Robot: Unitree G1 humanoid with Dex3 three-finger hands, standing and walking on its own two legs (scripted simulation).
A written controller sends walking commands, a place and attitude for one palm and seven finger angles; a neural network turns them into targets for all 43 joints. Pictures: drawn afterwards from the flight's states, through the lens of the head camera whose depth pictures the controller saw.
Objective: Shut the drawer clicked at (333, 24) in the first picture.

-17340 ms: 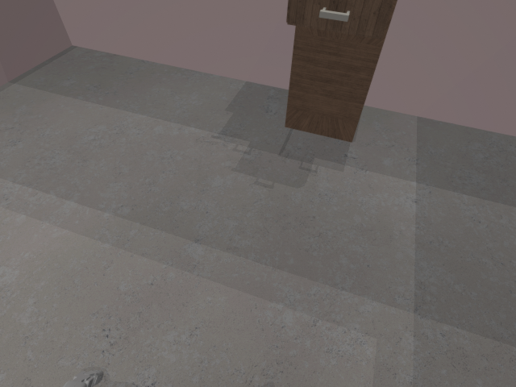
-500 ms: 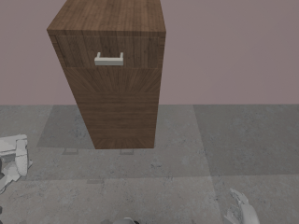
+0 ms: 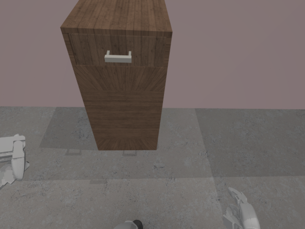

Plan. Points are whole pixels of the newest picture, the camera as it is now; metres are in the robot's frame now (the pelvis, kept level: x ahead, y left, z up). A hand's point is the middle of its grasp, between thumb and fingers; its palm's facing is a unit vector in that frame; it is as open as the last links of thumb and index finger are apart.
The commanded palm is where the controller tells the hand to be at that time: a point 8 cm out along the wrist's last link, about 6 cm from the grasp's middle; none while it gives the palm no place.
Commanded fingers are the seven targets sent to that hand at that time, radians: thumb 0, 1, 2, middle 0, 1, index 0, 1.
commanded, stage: step back with the hand held close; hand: left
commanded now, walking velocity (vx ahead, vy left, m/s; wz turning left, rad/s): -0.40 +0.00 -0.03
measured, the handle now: (118, 56) +0.75 +0.18 +0.06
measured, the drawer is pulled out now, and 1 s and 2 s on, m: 0.00 0.00 0.00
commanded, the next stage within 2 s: stop stepping back and stand still in 0.14 s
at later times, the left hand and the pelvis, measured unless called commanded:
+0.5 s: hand out of the picture +0.13 +0.32 +0.17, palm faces +0.34 -0.89 -0.29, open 3.2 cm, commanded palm +0.06 +0.36 +0.19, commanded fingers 0.00 0.90 0.90 -1.40 -1.60 -1.40 -1.60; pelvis -0.09 +0.09 -0.01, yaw -6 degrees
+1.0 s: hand out of the picture +0.03 +0.37 +0.19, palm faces +0.24 -0.89 -0.38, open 3.3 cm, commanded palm -0.02 +0.43 +0.19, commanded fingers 0.00 0.90 0.90 -1.40 -1.60 -1.40 -1.60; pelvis -0.19 +0.17 +0.01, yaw -7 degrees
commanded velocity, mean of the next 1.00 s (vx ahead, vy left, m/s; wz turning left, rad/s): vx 0.06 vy -0.11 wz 0.00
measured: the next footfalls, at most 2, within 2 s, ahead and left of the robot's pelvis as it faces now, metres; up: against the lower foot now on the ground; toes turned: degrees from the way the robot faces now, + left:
right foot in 0.30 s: -0.08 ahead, -0.09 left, +0.00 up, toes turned -6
left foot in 0.44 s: +0.06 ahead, +0.12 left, +0.00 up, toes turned -6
